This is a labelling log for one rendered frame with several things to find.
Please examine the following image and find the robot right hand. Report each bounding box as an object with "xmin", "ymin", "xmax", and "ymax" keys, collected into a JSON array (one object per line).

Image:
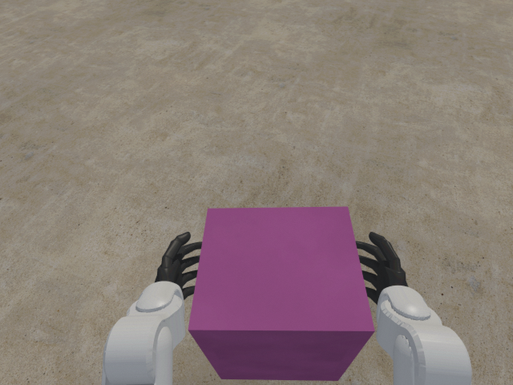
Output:
[{"xmin": 356, "ymin": 232, "xmax": 408, "ymax": 305}]

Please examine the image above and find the right robot forearm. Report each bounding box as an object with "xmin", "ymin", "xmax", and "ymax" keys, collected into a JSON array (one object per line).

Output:
[{"xmin": 376, "ymin": 286, "xmax": 472, "ymax": 385}]

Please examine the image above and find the robot left hand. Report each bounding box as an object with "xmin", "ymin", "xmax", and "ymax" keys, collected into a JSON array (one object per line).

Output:
[{"xmin": 155, "ymin": 232, "xmax": 202, "ymax": 299}]

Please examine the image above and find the carton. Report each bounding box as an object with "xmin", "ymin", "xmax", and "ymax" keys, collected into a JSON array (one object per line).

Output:
[{"xmin": 188, "ymin": 206, "xmax": 375, "ymax": 381}]

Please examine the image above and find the left robot forearm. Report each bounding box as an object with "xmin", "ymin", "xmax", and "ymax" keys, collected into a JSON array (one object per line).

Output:
[{"xmin": 102, "ymin": 281, "xmax": 186, "ymax": 385}]

